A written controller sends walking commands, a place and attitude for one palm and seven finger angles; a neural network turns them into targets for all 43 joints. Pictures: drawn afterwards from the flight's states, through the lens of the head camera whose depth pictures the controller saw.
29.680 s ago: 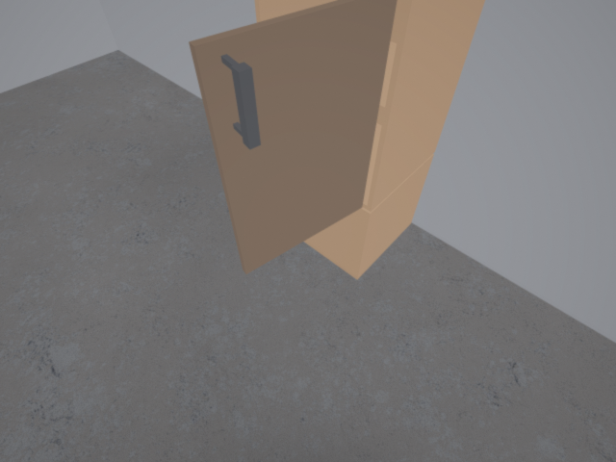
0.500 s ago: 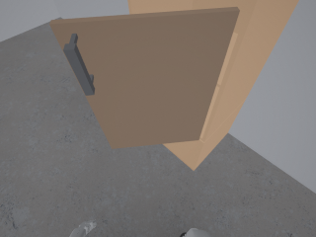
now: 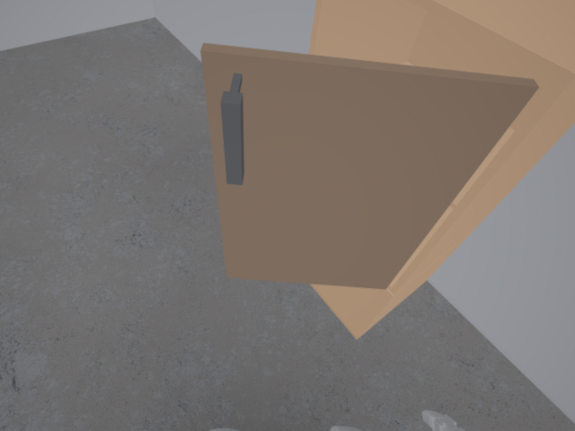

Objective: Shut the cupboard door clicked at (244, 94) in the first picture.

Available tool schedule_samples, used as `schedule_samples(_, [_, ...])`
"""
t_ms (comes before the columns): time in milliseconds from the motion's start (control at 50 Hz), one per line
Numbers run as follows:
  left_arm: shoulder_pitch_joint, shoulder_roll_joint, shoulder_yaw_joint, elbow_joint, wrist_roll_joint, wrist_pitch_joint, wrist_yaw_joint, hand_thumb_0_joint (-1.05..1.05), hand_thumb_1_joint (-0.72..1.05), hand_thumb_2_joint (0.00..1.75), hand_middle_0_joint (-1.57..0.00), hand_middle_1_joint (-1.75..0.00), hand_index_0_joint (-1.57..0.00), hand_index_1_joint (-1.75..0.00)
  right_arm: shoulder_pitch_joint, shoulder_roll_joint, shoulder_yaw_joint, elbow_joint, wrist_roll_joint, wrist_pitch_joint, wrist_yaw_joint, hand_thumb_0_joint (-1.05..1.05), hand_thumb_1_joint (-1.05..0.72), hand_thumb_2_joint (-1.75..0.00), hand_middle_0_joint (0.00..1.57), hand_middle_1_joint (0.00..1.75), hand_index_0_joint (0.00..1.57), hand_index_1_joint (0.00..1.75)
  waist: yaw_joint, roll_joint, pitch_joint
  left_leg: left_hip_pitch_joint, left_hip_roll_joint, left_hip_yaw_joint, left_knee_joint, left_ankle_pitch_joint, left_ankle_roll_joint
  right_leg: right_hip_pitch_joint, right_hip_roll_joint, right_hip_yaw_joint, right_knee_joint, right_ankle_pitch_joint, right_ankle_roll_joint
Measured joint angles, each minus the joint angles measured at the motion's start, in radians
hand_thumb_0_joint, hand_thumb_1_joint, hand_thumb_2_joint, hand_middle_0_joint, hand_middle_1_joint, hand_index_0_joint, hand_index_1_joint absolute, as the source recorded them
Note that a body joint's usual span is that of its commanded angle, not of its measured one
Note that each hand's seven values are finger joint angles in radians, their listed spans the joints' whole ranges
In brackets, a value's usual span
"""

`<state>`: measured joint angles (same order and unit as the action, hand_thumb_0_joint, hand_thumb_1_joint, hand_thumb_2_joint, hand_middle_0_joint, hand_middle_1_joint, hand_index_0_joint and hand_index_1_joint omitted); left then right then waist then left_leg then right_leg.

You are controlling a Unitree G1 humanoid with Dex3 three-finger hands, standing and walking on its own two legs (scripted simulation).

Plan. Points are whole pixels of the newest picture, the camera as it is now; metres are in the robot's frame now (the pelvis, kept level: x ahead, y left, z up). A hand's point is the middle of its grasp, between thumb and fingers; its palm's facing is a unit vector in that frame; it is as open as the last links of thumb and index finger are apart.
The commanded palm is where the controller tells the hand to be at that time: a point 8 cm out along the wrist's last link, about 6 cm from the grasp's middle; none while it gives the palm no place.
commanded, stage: come to a stop and stand still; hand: left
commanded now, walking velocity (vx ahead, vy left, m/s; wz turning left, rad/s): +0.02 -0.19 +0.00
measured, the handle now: (236, 132) +0.45 +0.13 +0.16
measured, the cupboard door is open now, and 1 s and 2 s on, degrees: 50 50 50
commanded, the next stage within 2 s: look again from close up in 0.58 s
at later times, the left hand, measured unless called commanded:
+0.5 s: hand out of the picture -0.02 +0.14 -0.17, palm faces -0.02 -0.98 -0.17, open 7.3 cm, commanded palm none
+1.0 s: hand out of the picture -0.01 +0.17 -0.18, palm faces -0.02 -0.97 -0.22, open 7.4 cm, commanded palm none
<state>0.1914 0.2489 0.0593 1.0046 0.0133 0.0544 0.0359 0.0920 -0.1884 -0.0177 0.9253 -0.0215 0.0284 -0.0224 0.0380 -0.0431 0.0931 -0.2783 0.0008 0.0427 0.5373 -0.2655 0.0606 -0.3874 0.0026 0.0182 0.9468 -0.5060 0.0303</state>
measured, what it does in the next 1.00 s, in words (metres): steps on the spot: right foot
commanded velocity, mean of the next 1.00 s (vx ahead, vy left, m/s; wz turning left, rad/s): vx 0.04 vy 0.01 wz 0.00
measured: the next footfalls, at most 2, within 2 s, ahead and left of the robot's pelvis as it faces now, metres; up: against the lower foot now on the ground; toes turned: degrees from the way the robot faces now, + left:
right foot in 0.36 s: +0.00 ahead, -0.12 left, +0.00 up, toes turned -2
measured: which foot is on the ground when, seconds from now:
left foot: down 0.00-1.00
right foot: up 0.00-0.34, down 0.36-1.00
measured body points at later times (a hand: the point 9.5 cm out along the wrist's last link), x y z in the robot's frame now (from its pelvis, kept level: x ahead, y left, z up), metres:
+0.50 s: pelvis -0.03 -0.03 +0.00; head -0.04 -0.03 +0.45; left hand -0.02 +0.19 -0.15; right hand -0.09 -0.27 -0.15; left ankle +0.00 +0.08 -0.74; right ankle -0.09 -0.16 -0.74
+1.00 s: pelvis -0.02 -0.01 -0.01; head +0.01 -0.01 +0.44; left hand -0.01 +0.22 -0.16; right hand +0.01 -0.24 -0.16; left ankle +0.00 +0.08 -0.74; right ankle -0.09 -0.16 -0.74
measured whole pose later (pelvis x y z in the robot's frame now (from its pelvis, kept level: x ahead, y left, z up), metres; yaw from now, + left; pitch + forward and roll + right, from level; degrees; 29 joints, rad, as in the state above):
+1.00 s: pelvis -0.02 -0.01 -0.01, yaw -2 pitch +0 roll +0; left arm 0.29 0.17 -0.01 1.07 0.01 -0.02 0.05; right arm 0.24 -0.18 0.00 1.04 -0.01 -0.01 -0.02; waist 0.00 0.01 0.05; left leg -0.30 -0.02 0.05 0.60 -0.30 0.04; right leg -0.14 -0.05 0.03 0.55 -0.40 0.05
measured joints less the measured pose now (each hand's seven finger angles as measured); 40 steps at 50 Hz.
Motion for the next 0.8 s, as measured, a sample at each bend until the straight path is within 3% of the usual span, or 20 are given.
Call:
schedule_samples(60, [0.014,0.009,0.001,0.005,-0.002,-0.001,-0.006,0.0,0.91,0.9,-0.2,-0.3,-0.2,-0.3,0.023,0.017,0.011,0.012,0.004,-0.006,-0.009,0.0,-0.9,-0.9,0.2,0.3,0.2,0.3,-0.004,0.0,-0.005,0.013,0.003,0.001,-0.05,0.036,0.003,-0.007,0.013,0.027,0.076,0.039,0.013])
schedule_samples(160, [0.032,0.006,-0.001,0.025,-0.001,0.009,-0.019,0.0,0.91,0.9,-0.2,-0.3,-0.2,-0.3,0.07,0.038,0.015,0.05,0.005,-0.01,-0.011,0.01,-0.9,-0.9,0.2,0.3,0.2,0.3,-0.022,0.01,-0.024,0.022,0.015,0.007,-0.098,0.073,0.001,0.049,-0.003,0.03,-0.002,0.053,0.017])
schedule_samples(300, [0.021,-0.027,-0.016,0.048,0.0,0.005,-0.033,0.0,0.91,0.9,-0.2,-0.3,-0.2,-0.3,0.149,0.014,-0.012,0.116,-0.001,-0.004,-0.004,0.0,-0.92,-0.9,0.21,0.3,0.2,0.3,-0.064,0.033,-0.05,0.007,0.026,0.006,-0.121,0.112,-0.018,0.178,-0.022,-0.009,-0.304,0.087,-0.013])
schedule_samples(380, [0.036,-0.044,-0.025,0.057,0.003,-0.03,-0.028,0.0,0.91,0.9,-0.2,-0.3,-0.2,-0.3,0.201,0.009,-0.021,0.159,0.007,0.008,0.004,0.0,-0.91,-0.9,0.2,0.3,0.2,0.3,-0.063,0.005,-0.076,-0.018,0.001,0.025,-0.085,0.092,-0.047,0.269,-0.04,0.002,-0.535,0.184,-0.035])
schedule_samples(440, [0.065,-0.081,-0.041,0.081,0.003,-0.041,-0.029,0.0,0.91,0.9,-0.2,-0.3,-0.2,-0.3,0.242,-0.008,-0.021,0.182,0.002,0.015,0.013,0.01,-0.91,-0.9,0.2,0.3,0.2,0.3,-0.067,0.035,-0.094,-0.012,0.004,0.004,-0.055,0.019,-0.066,0.281,-0.03,-0.003,-0.538,0.204,-0.021])
schedule_samples(520, [0.103,-0.103,-0.049,0.105,-0.001,-0.058,-0.027,0.01,0.92,0.9,-0.2,-0.3,-0.2,-0.3,0.287,-0.013,-0.011,0.197,0.002,-0.009,0.017,0.01,-0.91,-0.9,0.2,0.3,0.19,0.3,-0.067,0.057,-0.101,0.028,0.019,-0.014,-0.075,0.068,-0.065,0.295,-0.01,-0.004,-0.54,0.198,-0.016])
schedule_samples(680, [0.094,-0.111,-0.05,0.133,-0.01,-0.054,-0.012,0.01,0.91,0.9,-0.2,-0.3,-0.2,-0.3,0.275,0.046,0.014,0.229,0.013,-0.031,-0.001,0.01,-0.91,-0.9,0.2,0.3,0.19,0.3,-0.054,0.012,-0.058,0.052,-0.006,-0.013,-0.089,0.057,-0.052,0.308,-0.034,-0.005,-0.525,0.177,-0.008])
schedule_samples(800, [0.106,-0.126,-0.071,0.099,0.002,-0.087,0.003,0.0,0.91,0.9,-0.21,-0.3,-0.2,-0.3,0.22,0.046,0.021,0.142,0.008,-0.037,0.015,0.01,-0.91,-0.9,0.2,0.3,0.19,0.3,-0.058,0.059,-0.035,-0.037,0.009,-0.017,0.043,-0.008,-0.039,0.251,-0.02,-0.007,-0.459,0.149,0.001])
